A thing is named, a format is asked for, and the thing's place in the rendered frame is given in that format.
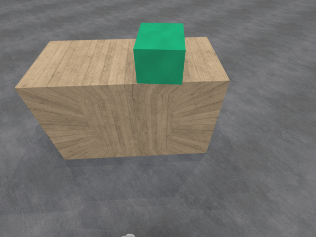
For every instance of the pedestal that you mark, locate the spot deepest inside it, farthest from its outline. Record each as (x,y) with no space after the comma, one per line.
(85,96)

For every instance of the carton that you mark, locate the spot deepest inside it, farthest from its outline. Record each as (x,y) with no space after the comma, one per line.
(159,53)

